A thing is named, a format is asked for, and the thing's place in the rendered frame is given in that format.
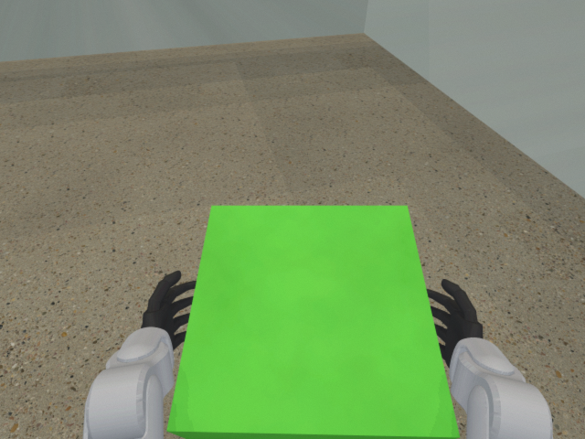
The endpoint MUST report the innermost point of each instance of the left robot hand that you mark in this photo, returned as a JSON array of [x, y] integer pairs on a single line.
[[161, 308]]

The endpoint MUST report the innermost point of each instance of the carton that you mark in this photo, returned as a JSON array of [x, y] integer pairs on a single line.
[[311, 322]]

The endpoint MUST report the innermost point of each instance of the left robot forearm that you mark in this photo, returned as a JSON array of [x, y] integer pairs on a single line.
[[125, 400]]

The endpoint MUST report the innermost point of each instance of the right robot hand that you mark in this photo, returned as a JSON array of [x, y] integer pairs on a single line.
[[461, 322]]

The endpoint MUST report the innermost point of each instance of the right robot forearm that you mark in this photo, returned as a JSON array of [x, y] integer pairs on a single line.
[[495, 396]]

